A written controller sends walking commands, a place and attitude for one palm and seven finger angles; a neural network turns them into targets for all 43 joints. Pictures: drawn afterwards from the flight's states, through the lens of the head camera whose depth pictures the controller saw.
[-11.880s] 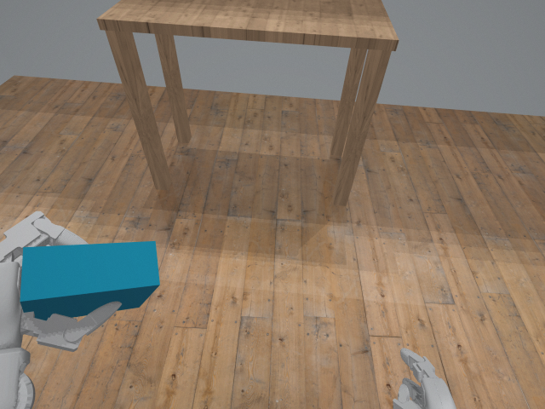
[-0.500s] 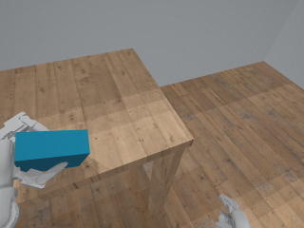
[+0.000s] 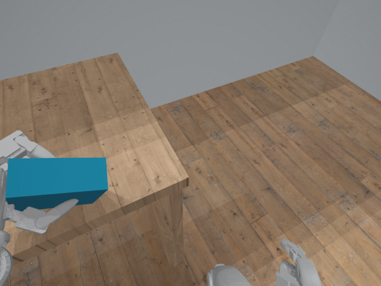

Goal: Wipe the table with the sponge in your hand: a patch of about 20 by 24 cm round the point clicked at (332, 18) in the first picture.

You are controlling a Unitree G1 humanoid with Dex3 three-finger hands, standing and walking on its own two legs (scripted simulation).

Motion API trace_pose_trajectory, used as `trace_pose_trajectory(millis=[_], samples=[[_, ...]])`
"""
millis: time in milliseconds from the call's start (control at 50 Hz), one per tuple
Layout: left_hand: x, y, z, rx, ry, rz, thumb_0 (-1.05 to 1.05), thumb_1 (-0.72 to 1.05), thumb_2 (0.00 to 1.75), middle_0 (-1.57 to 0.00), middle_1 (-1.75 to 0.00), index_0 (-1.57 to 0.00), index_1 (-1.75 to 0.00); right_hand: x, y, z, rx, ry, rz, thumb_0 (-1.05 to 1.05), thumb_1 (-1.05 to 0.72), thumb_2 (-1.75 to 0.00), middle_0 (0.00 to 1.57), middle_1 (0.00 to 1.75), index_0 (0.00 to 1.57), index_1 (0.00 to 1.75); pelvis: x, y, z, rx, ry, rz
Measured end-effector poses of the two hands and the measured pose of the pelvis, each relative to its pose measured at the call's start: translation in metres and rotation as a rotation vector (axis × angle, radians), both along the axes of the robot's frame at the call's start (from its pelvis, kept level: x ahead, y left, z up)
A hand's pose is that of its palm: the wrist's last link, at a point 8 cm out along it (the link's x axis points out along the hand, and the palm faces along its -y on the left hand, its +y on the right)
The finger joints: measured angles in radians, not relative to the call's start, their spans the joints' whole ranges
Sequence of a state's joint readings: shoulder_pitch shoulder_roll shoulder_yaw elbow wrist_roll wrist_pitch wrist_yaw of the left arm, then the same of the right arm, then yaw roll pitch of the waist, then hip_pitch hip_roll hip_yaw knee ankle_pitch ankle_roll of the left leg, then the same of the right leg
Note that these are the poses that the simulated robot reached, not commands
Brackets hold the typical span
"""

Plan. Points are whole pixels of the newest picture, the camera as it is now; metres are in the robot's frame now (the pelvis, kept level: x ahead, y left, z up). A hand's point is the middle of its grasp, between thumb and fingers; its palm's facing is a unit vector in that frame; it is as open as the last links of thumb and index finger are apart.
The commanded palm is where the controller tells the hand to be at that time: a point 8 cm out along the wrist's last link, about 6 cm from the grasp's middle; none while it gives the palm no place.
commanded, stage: shuffle to correct the standing spot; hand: left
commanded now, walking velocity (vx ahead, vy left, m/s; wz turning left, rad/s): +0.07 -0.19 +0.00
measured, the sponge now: (72, 184) +0.25 +0.20 +0.14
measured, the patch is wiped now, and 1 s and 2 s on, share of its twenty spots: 0.00 0.00 0.00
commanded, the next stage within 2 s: come to a stop and stand still in 0.02 s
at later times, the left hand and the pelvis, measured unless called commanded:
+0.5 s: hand (92, 171) +0.24 +0.15 +0.19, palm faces +0.44 -0.79 -0.42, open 9.4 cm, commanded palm +0.17 +0.20 +0.19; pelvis +0.04 -0.09 +0.01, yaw +6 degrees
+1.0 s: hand (48, 186) +0.23 +0.22 +0.17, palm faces +0.40 -0.82 -0.41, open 9.4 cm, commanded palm +0.16 +0.25 +0.19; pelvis +0.01 -0.04 +0.01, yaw +2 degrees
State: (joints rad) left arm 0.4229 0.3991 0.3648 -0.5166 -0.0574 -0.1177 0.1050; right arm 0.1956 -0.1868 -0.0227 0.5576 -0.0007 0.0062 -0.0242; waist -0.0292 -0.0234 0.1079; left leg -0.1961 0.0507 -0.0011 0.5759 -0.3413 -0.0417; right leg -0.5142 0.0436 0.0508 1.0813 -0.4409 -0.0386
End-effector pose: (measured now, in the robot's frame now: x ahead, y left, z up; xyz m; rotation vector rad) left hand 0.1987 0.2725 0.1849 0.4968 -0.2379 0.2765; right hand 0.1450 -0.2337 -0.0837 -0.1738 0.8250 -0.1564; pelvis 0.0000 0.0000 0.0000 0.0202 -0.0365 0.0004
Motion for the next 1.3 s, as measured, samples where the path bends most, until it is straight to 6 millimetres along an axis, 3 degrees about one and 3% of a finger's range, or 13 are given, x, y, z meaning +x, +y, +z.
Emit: trace_pose_trajectory(millis=[80, 160, 300, 380, 440, 500, 620, 760, 820, 900, 1060, 1220, 1300], samples=[[-0.012, -0.030, 0.006, 0.136, -0.008, -0.026, -0.01, -0.43, 1.03, -0.79, -1.38, -0.80, -1.38, 0.007, -0.016, -0.019, 0.052, -0.014, 0.022, 0.01, -0.91, -0.90, 0.21, 0.30, 0.20, 0.29, 0.012, -0.029, -0.017, -0.018, -0.014, 0.007], [-0.019, -0.037, 0.005, 0.108, -0.079, 0.049, -0.01, -0.43, 1.03, -0.79, -1.38, -0.80, -1.38, 0.015, -0.035, -0.035, 0.031, 0.032, 0.055, 0.01, -0.91, -0.90, 0.21, 0.30, 0.20, 0.29, 0.016, -0.047, -0.024, -0.049, -0.038, 0.032], [-0.004, -0.042, -0.014, -0.064, -0.100, 0.136, -0.01, -0.44, 1.03, -0.79, -1.38, -0.80, -1.38, 0.034, -0.060, -0.002, -0.037, -0.025, 0.060, 0.01, -0.91, -0.90, 0.21, 0.30, 0.20, 0.29, 0.028, -0.068, -0.011, 0.003, -0.031, 0.027], [0.003, -0.063, 0.002, -0.041, -0.110, 0.136, -0.01, -0.44, 1.03, -0.79, -1.38, -0.80, -1.38, 0.052, -0.068, 0.012, -0.024, -0.104, 0.083, 0.01, -0.91, -0.90, 0.20, 0.30, 0.20, 0.29, 0.040, -0.080, -0.001, -0.006, -0.015, 0.062], [0.004, -0.081, 0.020, 0.020, -0.146, 0.099, -0.01, -0.44, 1.03, -0.79, -1.38, -0.80, -1.38, 0.068, -0.073, 0.008, 0.001, -0.119, 0.122, 0.01, -0.91, -0.90, 0.20, 0.30, 0.20, 0.29, 0.041, -0.088, -0.001, -0.031, -0.012, 0.095], [0.001, -0.085, 0.024, 0.037, -0.105, 0.093, -0.01, -0.44, 1.03, -0.79, -1.38, -0.80, -1.38, 0.076, -0.076, 0.010, 0.016, -0.099, 0.129, 0.01, -0.91, -0.90, 0.20, 0.30, 0.20, 0.29, 0.039, -0.093, 0.006, -0.012, -0.002, 0.098], [-0.012, -0.068, 0.003, 0.051, 0.094, 0.189, -0.01, -0.44, 1.04, -0.80, -1.38, -0.80, -1.38, 0.077, -0.078, 0.017, 0.015, -0.078, 0.120, 0.01, -0.91, -0.90, 0.20, 0.30, 0.20, 0.29, 0.037, -0.095, 0.017, 0.042, 0.025, 0.078], [-0.017, -0.063, 0.004, -0.020, -0.014, 0.178, -0.01, -0.44, 1.04, -0.80, -1.38, -0.80, -1.38, 0.073, -0.069, 0.010, -0.047, -0.070, 0.138, 0.01, -0.91, -0.90, 0.20, 0.30, 0.20, 0.29, 0.033, -0.076, 0.009, 0.005, 0.002, 0.097], [-0.007, -0.035, 0.024, 0.123, -0.109, 0.145, -0.01, -0.44, 1.04, -0.80, -1.38, -0.81, -1.38, 0.068, -0.055, 0.011, -0.052, -0.080, 0.176, 0.01, -0.91, -0.90, 0.20, 0.30, 0.20, 0.29, 0.025, -0.071, 0.006, 0.005, 0.009, 0.077], [0.002, -0.001, 0.023, 0.074, -0.126, 0.191, -0.01, -0.44, 1.04, -0.80, -1.38, -0.80, -1.38, 0.058, -0.035, 0.017, 0.006, -0.133, 0.152, 0.01, -0.91, -0.90, 0.20, 0.30, 0.20, 0.29, 0.015, -0.056, 0.007, 0.004, -0.005, 0.053], [-0.020, -0.019, -0.010, -0.048, -0.044, 0.044, -0.01, -0.43, 1.04, -0.79, -1.39, -0.79, -1.39, 0.031, -0.006, 0.024, 0.026, -0.145, 0.131, 0.01, -0.91, -0.90, 0.21, 0.30, 0.20, 0.29, 0.013, -0.031, 0.007, -0.011, -0.009, 0.048], [-0.034, 0.018, -0.003, -0.038, -0.140, 0.165, -0.01, -0.43, 1.04, -0.79, -1.39, -0.80, -1.39, 0.032, 0.008, 0.026, -0.023, -0.106, 0.199, 0.01, -0.91, -0.90, 0.21, 0.30, 0.20, 0.30, 0.016, -0.025, 0.008, -0.032, -0.018, 0.079], [-0.029, 0.021, -0.004, -0.077, -0.147, 0.186, -0.01, -0.43, 1.04, -0.79, -1.39, -0.80, -1.39, 0.046, 0.013, 0.031, -0.026, -0.136, 0.220, 0.01, -0.91, -0.90, 0.21, 0.30, 0.20, 0.30, 0.019, -0.021, 0.010, -0.035, -0.018, 0.074]])
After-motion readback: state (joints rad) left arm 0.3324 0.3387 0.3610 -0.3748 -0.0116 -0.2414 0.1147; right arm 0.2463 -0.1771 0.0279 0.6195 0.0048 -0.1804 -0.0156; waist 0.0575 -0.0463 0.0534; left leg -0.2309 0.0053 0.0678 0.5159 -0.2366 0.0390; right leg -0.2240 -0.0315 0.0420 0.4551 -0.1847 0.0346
